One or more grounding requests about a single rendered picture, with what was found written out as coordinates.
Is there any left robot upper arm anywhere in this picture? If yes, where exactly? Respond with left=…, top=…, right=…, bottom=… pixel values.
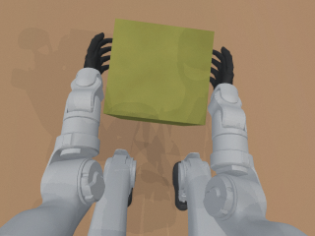
left=0, top=158, right=105, bottom=236

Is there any right robot hand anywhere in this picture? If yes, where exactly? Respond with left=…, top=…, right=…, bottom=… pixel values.
left=210, top=47, right=234, bottom=90

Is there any robot right foot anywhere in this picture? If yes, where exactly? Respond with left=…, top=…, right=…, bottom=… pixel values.
left=172, top=161, right=188, bottom=211

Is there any robot left foot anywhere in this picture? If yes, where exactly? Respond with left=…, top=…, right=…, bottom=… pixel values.
left=127, top=174, right=136, bottom=207

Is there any robot right forearm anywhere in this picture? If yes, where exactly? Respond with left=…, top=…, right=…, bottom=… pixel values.
left=208, top=83, right=263, bottom=189

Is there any left robot hand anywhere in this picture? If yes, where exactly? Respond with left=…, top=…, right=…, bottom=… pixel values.
left=84, top=32, right=113, bottom=74

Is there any right robot upper arm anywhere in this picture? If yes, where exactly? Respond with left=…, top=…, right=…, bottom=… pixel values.
left=203, top=173, right=308, bottom=236

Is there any robot foot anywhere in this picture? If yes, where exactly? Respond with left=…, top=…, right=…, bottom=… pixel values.
left=172, top=161, right=188, bottom=211
left=127, top=174, right=136, bottom=207

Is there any robot left forearm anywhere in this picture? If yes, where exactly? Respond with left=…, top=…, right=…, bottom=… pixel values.
left=40, top=67, right=104, bottom=196

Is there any carton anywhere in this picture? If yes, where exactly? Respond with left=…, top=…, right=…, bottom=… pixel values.
left=103, top=18, right=215, bottom=126

